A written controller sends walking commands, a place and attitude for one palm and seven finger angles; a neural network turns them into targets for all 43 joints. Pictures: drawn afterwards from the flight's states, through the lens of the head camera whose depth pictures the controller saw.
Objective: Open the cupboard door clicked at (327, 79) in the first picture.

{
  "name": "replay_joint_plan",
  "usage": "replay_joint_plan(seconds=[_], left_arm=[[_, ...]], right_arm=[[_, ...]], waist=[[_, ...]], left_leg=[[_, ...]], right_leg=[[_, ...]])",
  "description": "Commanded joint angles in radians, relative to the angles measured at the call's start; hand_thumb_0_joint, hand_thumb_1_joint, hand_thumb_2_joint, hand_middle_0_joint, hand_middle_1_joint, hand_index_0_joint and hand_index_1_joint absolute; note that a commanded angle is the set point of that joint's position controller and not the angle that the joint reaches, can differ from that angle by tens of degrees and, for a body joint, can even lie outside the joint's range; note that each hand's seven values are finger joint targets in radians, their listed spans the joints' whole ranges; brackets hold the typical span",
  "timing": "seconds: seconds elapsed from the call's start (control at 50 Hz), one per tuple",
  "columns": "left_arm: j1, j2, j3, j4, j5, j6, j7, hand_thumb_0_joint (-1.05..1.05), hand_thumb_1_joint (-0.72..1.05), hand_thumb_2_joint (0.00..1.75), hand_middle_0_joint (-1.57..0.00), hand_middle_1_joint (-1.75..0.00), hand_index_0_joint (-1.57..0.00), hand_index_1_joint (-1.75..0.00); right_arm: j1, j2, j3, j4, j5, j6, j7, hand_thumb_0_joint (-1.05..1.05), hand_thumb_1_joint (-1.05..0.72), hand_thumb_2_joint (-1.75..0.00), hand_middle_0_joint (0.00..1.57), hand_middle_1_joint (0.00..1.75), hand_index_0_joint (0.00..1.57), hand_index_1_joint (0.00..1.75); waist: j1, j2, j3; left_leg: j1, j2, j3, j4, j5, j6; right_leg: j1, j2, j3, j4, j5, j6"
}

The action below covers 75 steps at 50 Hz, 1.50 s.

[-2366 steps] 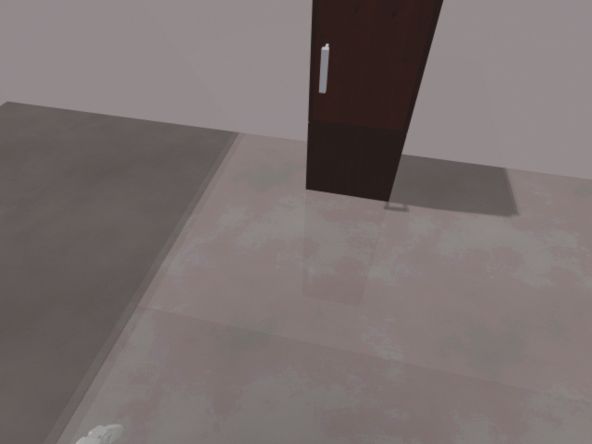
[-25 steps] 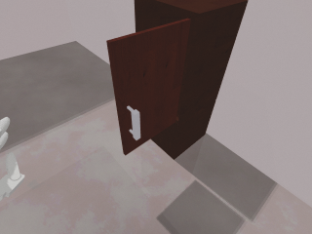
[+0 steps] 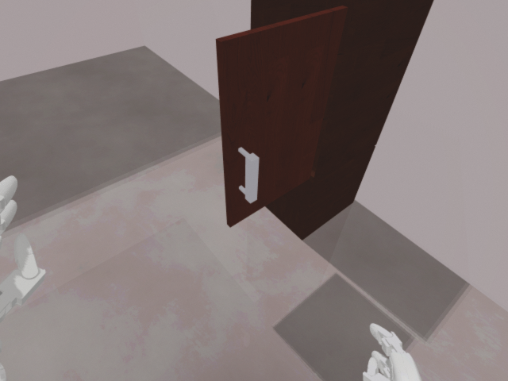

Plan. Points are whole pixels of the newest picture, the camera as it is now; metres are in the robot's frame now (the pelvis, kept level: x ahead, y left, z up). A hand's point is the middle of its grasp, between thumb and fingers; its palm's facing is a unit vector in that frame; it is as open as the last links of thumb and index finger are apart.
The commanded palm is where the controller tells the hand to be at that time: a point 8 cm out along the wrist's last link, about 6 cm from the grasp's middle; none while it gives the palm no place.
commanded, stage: stop stepping back and stand still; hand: left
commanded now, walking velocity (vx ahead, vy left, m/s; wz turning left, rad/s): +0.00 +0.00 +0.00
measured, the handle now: (246, 175) +0.65 +0.08 -0.11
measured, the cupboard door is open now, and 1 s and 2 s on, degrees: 90 90 90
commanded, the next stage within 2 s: let the arm hang, fingers relaxed in 0.16 s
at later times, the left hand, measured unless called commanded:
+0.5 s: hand out of the picture +0.10 +0.21 -0.13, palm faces -0.04 -0.95 -0.30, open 7.4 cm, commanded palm none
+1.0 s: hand out of the picture +0.01 +0.23 -0.15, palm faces +0.06 -0.94 -0.35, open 7.3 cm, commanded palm none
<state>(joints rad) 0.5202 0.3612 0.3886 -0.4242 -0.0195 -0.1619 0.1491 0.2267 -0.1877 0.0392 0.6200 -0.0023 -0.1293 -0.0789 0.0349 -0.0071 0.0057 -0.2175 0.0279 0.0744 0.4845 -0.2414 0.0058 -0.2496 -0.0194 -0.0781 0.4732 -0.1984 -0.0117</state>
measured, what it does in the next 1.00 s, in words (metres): stands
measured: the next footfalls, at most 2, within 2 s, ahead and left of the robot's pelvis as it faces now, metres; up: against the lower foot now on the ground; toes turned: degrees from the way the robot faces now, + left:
none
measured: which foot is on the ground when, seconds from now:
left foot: down 0.00-1.00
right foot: down 0.00-1.00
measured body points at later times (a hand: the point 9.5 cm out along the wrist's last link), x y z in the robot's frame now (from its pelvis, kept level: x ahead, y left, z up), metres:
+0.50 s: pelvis -0.02 +0.00 -0.01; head +0.00 -0.02 +0.44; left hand +0.10 +0.25 -0.11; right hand +0.09 -0.27 -0.15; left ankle +0.01 +0.11 -0.74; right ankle +0.04 -0.11 -0.74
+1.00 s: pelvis -0.01 -0.01 +0.00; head +0.01 -0.03 +0.45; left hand +0.01 +0.28 -0.13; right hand +0.03 -0.27 -0.16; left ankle +0.01 +0.11 -0.74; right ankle +0.04 -0.11 -0.74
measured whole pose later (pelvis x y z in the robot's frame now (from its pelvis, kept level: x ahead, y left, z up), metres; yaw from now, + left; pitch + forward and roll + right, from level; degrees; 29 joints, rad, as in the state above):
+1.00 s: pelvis -0.01 -0.01 +0.00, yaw +3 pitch -2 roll +0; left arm 0.19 0.29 0.04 1.12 0.02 0.01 0.01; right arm 0.23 -0.25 -0.02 1.10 -0.02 0.01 -0.01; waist 0.01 0.04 0.06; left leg -0.22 0.02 0.03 0.44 -0.19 0.00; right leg -0.23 -0.02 -0.12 0.44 -0.18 -0.03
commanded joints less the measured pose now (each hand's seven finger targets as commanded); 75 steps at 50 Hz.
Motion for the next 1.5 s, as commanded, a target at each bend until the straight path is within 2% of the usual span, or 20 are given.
replay_joint_plan(seconds=[0.0, 0.08, 0.18, 0.22, 0.24, 0.26, 0.3, 0.32, 0.36, 0.42, 0.46, 0.52, 0.54, 0.6, 0.64, 0.74, 0.84, 0.94, 1.18, 1.48], left_arm=[[-0.141, 0.204, 0.112, -0.26, 0.009, -0.081, 0.028, 0.0, 0.9, 0.9, -0.2, -0.3, -0.2, -0.3], [-0.094, 0.188, 0.11, -0.239, 0.009, -0.084, 0.029, 0.0, 0.9, 0.9, -0.2, -0.3, -0.2, -0.3], [-0.019, 0.193, 0.129, -0.175, -0.006, -0.085, 0.024, 0.0, 0.9, 0.9, -0.2, -0.3, -0.2, -0.3], [-0.008, 0.193, 0.13, -0.165, -0.009, -0.086, 0.021, 0.0, 0.9, 0.9, -0.2, -0.3, -0.2, -0.3], [-0.109, 0.051, -0.282, 0.576, 0.065, 0.068, -0.127, 0.0, 0.9, 0.9, -0.2, -0.3, -0.2, -0.3], [-0.109, 0.016, -0.267, 0.6, 0.055, 0.133, -0.15, 0.0, 0.9, 0.9, -0.2, -0.3, -0.2, -0.3], [-0.147, 0.011, -0.266, 0.618, 0.049, 0.155, -0.155, 0.0, 0.9, 0.9, -0.2, -0.3, -0.2, -0.3], [-0.171, 0.021, -0.269, 0.664, 0.054, 0.154, -0.156, 0.0, 0.9, 0.9, -0.2, -0.3, -0.2, -0.3], [-0.22, 0.06, -0.279, 0.768, 0.062, 0.149, -0.155, 0.0, 0.9, 0.9, -0.2, -0.3, -0.2, -0.3], [-0.289, 0.093, -0.297, 0.94, 0.059, 0.152, -0.148, 0.0, 0.9, 0.9, -0.2, -0.3, -0.2, -0.3], [-0.344, 0.092, -0.315, 1.029, 0.052, 0.162, -0.139, 0.0, 0.9, 0.9, -0.2, -0.3, -0.2, -0.3], [-0.326, 0.053, -0.339, 1.16, 0.044, 0.17, -0.137, 0.0, 0.9, 0.9, -0.2, -0.3, -0.2, -0.3], [-0.31, 0.051, -0.338, 1.199, 0.043, 0.168, -0.136, 0.0, 0.9, 0.9, -0.2, -0.3, -0.2, -0.3], [-0.276, 0.035, -0.325, 1.293, 0.042, 0.16, -0.135, 0.0, 0.9, 0.9, -0.2, -0.3, -0.2, -0.3], [-0.281, 0.049, -0.331, 1.34, 0.038, 0.156, -0.136, 0.0, 0.9, 0.9, -0.2, -0.3, -0.2, -0.3], [-0.314, 0.054, -0.33, 1.421, 0.036, 0.151, -0.137, 0.0, 0.9, 0.9, -0.2, -0.3, -0.2, -0.3], [-0.332, 0.07, -0.328, 1.471, 0.036, 0.151, -0.137, 0.0, 0.9, 0.9, -0.2, -0.3, -0.2, -0.3], [-0.357, 0.087, -0.329, 1.493, 0.035, 0.146, -0.135, 0.0, 0.9, 0.9, -0.2, -0.3, -0.2, -0.3], [-0.418, 0.103, -0.336, 1.505, 0.032, 0.132, -0.131, 0.0, 0.9, 0.9, -0.2, -0.3, -0.2, -0.3], [-0.442, 0.112, -0.336, 1.506, 0.031, 0.127, -0.129, 0.0, 0.9, 0.9, -0.2, -0.3, -0.2, -0.3]], right_arm=[[-0.092, -0.135, -0.056, -0.152, 0.0, -0.069, -0.017, 0.0, -0.9, -0.9, 0.2, 0.3, 0.2, 0.3], [-0.087, -0.133, -0.059, -0.149, -0.001, -0.08, -0.012, 0.0, -0.9, -0.9, 0.2, 0.3, 0.2, 0.3], [-0.083, -0.137, -0.069, -0.135, -0.001, -0.07, -0.003, 0.0, -0.9, -0.9, 0.2, 0.3, 0.2, 0.3], [-0.084, -0.14, -0.072, -0.133, 0.0, -0.063, -0.002, 0.0, -0.9, -0.9, 0.2, 0.3, 0.2, 0.3], [-0.137, -0.327, -0.123, 0.13, -0.003, -0.073, 0.089, 0.0, -0.9, -0.9, 0.2, 0.3, 0.2, 0.3], [-0.056, -0.267, -0.125, 0.134, -0.004, -0.011, 0.087, 0.0, -0.9, -0.9, 0.2, 0.3, 0.2, 0.3], [-0.06, -0.267, -0.111, 0.109, -0.011, 0.03, 0.082, 0.0, -0.9, -0.9, 0.2, 0.3, 0.2, 0.3], [-0.079, -0.266, -0.102, 0.107, -0.017, 0.044, 0.081, 0.0, -0.9, -0.9, 0.2, 0.3, 0.2, 0.3], [-0.088, -0.272, -0.097, 0.121, -0.024, 0.061, 0.082, 0.0, -0.9, -0.9, 0.2, 0.3, 0.2, 0.3], [-0.042, -0.244, -0.089, 0.17, -0.023, 0.092, 0.083, 0.0, -0.9, -0.9, 0.2, 0.3, 0.2, 0.3], [-0.019, -0.231, -0.082, 0.205, -0.027, 0.112, 0.081, 0.0, -0.9, -0.9, 0.2, 0.3, 0.2, 0.3], [-0.036, -0.195, -0.066, 0.257, -0.03, 0.125, 0.079, 0.0, -0.9, -0.9, 0.2, 0.3, 0.2, 0.3], [-0.041, -0.197, -0.067, 0.268, -0.031, 0.126, 0.077, 0.0, -0.9, -0.9, 0.2, 0.3, 0.2, 0.3], [-0.028, -0.193, -0.077, 0.302, -0.03, 0.129, 0.069, 0.0, -0.9, -0.9, 0.2, 0.3, 0.2, 0.3], [-0.007, -0.192, -0.078, 0.332, -0.027, 0.132, 0.067, 0.0, -0.9, -0.9, 0.2, 0.3, 0.2, 0.3], [0.05, -0.198, -0.089, 0.391, -0.023, 0.133, 0.062, 0.0, -0.9, -0.9, 0.2, 0.3, 0.2, 0.3], [0.051, -0.212, -0.09, 0.424, -0.023, 0.133, 0.062, 0.0, -0.9, -0.9, 0.2, 0.3, 0.2, 0.3], [0.029, -0.225, -0.087, 0.446, -0.023, 0.125, 0.064, 0.0, -0.9, -0.9, 0.2, 0.3, 0.2, 0.3], [-0.068, -0.255, -0.075, 0.464, -0.02, 0.108, 0.063, 0.0, -0.9, -0.9, 0.2, 0.3, 0.2, 0.3], [-0.106, -0.272, -0.07, 0.467, -0.02, 0.112, 0.059, 0.0, -0.9, -0.9, 0.2, 0.3, 0.2, 0.3]], waist=[[-0.03, 0.157, -0.033], [-0.029, 0.136, -0.033], [-0.033, 0.007, -0.04], [-0.033, 0.019, -0.038], [-0.08, 0.047, 0.051], [-0.063, 0.058, -0.018], [-0.051, 0.087, -0.027], [-0.042, 0.051, -0.028], [-0.031, -0.121, -0.053], [-0.052, -0.245, -0.101], [-0.067, -0.152, -0.085], [-0.05, 0.102, -0.027], [-0.04, 0.149, -0.02], [-0.025, 0.184, -0.029], [-0.03, 0.166, -0.023], [-0.044, 0.028, 0.012], [-0.044, -0.012, 0.055], [-0.04, -0.03, 0.042], [-0.033, 0.026, -0.009], [-0.04, 0.016, -0.027]], left_leg=[[-0.169, 0.084, -0.126, -0.251, -0.216, 0.028], [-0.175, 0.065, -0.113, -0.227, -0.178, 0.017], [-0.111, 0.027, -0.084, -0.124, -0.051, 0.0], [-0.104, 0.028, -0.086, -0.128, -0.05, 0.0], [-0.174, 0.07, -0.147, 0.027, 0.131, 0.019], [-0.101, 0.086, -0.132, -0.006, 0.228, 0.014], [-0.207, 0.136, -0.201, -0.076, 0.117, 0.059], [-0.243, 0.138, -0.224, -0.095, 0.074, 0.076], [-0.221, 0.109, -0.215, -0.07, 0.052, 0.068], [-0.084, 0.011, -0.121, 0.062, 0.021, 0.042], [-0.019, -0.001, -0.098, 0.079, 0.019, 0.03], [-0.076, 0.042, -0.153, -0.05, -0.029, 0.034], [-0.115, 0.055, -0.171, -0.092, -0.069, 0.037], [-0.146, 0.056, -0.172, -0.119, -0.137, 0.035], [-0.129, 0.047, -0.16, -0.112, -0.151, 0.032], [-0.073, 0.055, -0.158, -0.113, -0.111, 0.035], [-0.064, 0.061, -0.156, -0.141, -0.118, 0.036], [-0.041, 0.067, -0.156, -0.161, -0.057, 0.036], [0.037, 0.093, -0.147, -0.196, 0.172, 0.021], [0.096, 0.095, -0.13, -0.208, 0.203, 0.009]], right_leg=[[0.138, 0.005, 0.07, -0.035, -0.064, 0.027], [0.154, -0.003, 0.074, -0.064, -0.038, 0.023], [0.087, -0.045, 0.127, -0.157, -0.04, 0.007], [0.07, -0.042, 0.127, -0.167, -0.072, 0.007], [-0.071, -0.112, 0.073, 0.003, 0.081, -0.027], [-0.088, -0.094, 0.112, -0.003, 0.071, -0.026], [-0.054, -0.045, 0.064, 0.095, -0.093, -0.022], [-0.02, -0.036, 0.072, 0.12, -0.096, -0.026], [0.025, -0.053, 0.096, 0.07, -0.07, -0.04], [-0.038, -0.164, 0.188, -0.069, -0.088, -0.088], [-0.092, -0.172, 0.183, -0.095, -0.15, -0.098], [-0.073, -0.112, 0.144, -0.066, -0.209, -0.061], [-0.028, -0.096, 0.137, -0.06, -0.197, -0.053], [0.044, -0.094, 0.126, -0.084, -0.172, -0.055], [0.039, -0.102, 0.142, -0.117, -0.197, -0.062], [0.002, -0.113, 0.134, -0.173, -0.231, -0.066], [-0.014, -0.112, 0.128, -0.196, -0.256, -0.061], [0.018, -0.114, 0.127, -0.194, -0.204, -0.057], [0.125, -0.119, 0.104, -0.161, 0.099, -0.042], [0.16, -0.121, 0.108, -0.194, 0.175, -0.039]])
